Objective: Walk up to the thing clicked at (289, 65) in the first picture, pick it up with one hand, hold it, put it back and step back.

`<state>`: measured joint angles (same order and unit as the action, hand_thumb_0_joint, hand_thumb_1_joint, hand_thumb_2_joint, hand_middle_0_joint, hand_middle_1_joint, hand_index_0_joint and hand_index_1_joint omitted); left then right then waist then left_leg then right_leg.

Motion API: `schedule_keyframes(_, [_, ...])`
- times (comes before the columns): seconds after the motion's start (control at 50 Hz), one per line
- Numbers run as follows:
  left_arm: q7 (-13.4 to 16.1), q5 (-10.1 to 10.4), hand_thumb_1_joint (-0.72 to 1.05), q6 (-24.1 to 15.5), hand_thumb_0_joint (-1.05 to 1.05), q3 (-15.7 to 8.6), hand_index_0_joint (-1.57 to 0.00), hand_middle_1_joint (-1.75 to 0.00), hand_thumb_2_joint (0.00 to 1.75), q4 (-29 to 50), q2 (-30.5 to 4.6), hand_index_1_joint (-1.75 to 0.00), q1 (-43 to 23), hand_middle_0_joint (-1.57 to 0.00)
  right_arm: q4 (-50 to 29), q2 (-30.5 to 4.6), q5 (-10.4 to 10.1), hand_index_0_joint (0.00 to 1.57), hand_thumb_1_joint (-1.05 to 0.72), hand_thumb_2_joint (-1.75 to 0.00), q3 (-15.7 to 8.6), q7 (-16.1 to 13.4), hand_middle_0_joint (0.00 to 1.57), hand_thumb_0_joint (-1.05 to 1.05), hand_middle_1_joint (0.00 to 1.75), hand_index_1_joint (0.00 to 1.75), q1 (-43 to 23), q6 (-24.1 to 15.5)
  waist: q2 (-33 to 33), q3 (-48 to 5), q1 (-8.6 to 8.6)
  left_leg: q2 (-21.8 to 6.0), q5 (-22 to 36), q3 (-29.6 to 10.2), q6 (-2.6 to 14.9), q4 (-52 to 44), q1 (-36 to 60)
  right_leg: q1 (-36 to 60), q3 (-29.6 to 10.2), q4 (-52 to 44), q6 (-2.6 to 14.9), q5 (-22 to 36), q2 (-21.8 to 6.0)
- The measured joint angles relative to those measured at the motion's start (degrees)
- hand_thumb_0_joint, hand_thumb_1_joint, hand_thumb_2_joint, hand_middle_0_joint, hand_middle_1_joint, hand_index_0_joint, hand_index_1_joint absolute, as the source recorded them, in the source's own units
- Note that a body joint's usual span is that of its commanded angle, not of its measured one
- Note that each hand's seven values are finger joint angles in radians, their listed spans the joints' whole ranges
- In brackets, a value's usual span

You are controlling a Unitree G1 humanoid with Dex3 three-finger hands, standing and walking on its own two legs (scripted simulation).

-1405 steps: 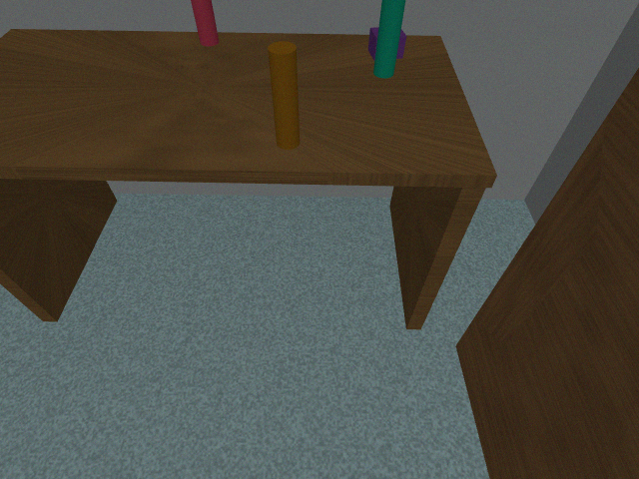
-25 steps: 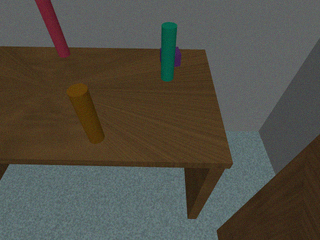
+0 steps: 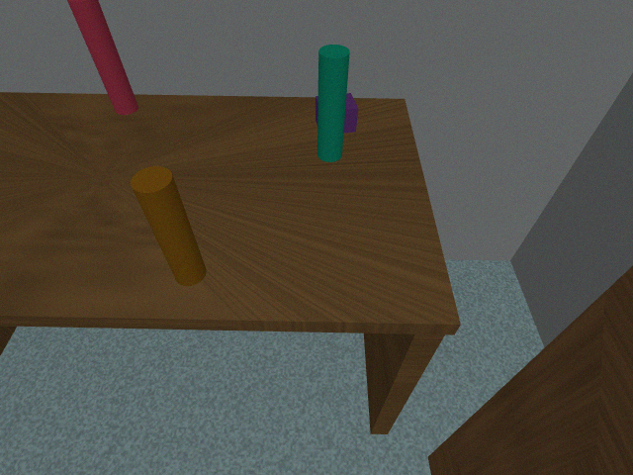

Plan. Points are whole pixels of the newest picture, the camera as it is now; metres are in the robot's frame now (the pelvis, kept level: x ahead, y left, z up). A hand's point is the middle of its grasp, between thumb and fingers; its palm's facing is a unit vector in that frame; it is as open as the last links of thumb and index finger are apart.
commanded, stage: stand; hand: left
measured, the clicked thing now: (173, 232) +0.42 +0.23 +0.05
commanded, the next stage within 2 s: step back in 0.58 s
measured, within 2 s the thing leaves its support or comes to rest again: neither
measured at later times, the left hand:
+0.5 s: hand out of the picture +0.07 +0.25 -0.16, palm faces -0.05 -0.94 -0.34, open 7.4 cm
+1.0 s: hand out of the picture +0.04 +0.26 -0.17, palm faces -0.04 -0.92 -0.38, open 7.4 cm
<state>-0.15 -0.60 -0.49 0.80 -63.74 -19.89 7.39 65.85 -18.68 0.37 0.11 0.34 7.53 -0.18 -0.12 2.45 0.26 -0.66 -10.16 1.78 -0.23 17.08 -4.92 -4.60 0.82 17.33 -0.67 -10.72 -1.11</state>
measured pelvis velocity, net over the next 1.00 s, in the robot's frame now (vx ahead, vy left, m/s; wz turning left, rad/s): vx -0.07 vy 0.01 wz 0.01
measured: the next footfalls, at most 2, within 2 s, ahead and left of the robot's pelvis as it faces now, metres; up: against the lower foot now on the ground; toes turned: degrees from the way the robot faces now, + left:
left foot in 1.10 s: -0.09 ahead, +0.15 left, +0.00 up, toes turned +1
right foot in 1.50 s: -0.15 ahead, -0.08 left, +0.00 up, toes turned +1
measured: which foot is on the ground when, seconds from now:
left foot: down 0.00-0.86, up 0.88-1.00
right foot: down 0.00-1.00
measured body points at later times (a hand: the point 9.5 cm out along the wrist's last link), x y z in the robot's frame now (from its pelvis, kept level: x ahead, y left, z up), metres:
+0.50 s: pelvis +0.00 +0.00 +0.00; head +0.01 +0.00 +0.45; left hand +0.07 +0.30 -0.13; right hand +0.06 -0.29 -0.14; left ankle -0.01 +0.12 -0.75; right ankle -0.01 -0.13 -0.75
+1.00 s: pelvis -0.07 +0.01 -0.02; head +0.00 +0.00 +0.42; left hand +0.04 +0.31 -0.14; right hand +0.05 -0.29 -0.16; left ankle -0.10 +0.12 -0.69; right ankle -0.01 -0.12 -0.75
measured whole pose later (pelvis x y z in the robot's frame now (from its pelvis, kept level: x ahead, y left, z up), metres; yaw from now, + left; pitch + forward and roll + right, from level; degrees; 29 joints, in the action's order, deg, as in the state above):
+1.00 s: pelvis -0.07 +0.01 -0.02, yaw +1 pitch -1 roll +0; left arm 0.0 -2.2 2.4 -2.5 -52.7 -19.9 4.0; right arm 52.7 -20.4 -1.1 -3.0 0.9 4.3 3.3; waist -1.0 10.0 -0.3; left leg 4.0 -29.2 -3.9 1.4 60.6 -24.1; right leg -20.6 0.6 35.1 0.7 -13.5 -2.1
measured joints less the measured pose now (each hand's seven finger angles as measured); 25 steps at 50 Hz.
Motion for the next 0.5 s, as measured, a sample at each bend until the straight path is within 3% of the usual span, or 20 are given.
schedule_keyframes(0.5, [-0.1, 0.1, 0.91, 0.0, 0.01, 0.0, -0.20, -0.30, 0.90, -0.2, 0.0, -0.30, 0.2, -0.20, -0.1, 0.1, -0.1, 0.20, -0.91, -0.90, -0.2, 0.1, 0.22, 0.01, 0.30, 0.30, -0.2, -0.1, 0.1, 0.3, -0.06, -0.1, 0.0, 0.2, -0.06, -0.3, 0.1, -0.1, -0.2, 0.0, 0.06, 0.0, 0.1])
